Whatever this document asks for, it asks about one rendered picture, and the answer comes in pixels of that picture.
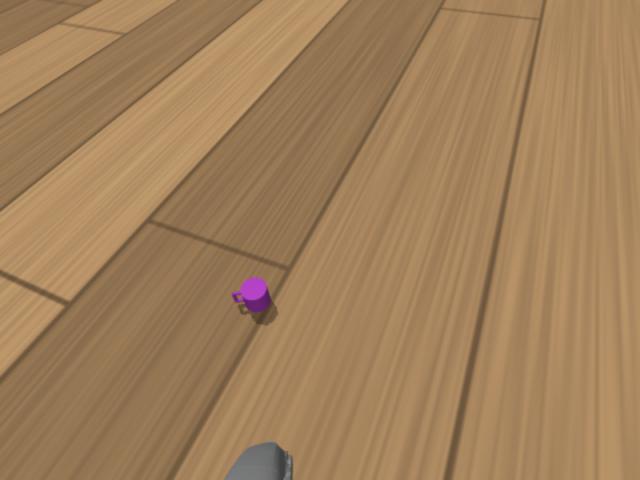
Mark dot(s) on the mug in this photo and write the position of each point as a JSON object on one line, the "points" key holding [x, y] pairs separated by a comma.
{"points": [[255, 294]]}

